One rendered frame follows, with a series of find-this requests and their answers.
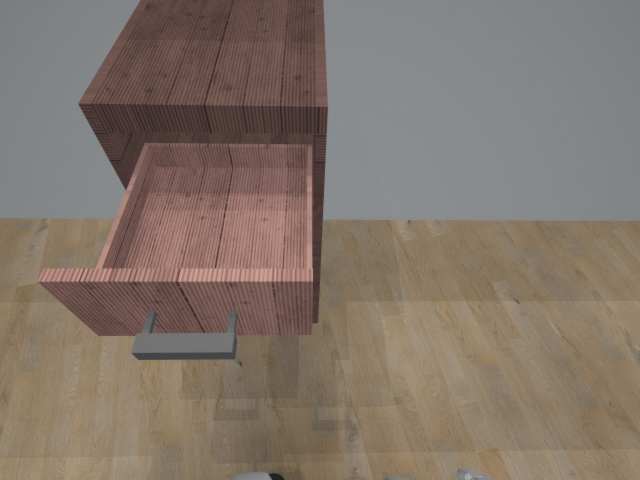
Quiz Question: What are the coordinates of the cabinet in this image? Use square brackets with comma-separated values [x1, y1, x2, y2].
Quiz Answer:
[78, 0, 328, 323]

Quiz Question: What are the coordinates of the handle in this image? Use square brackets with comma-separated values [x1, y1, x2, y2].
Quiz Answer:
[131, 310, 238, 360]

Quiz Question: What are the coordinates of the drawer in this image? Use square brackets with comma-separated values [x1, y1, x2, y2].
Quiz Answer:
[37, 143, 313, 336]

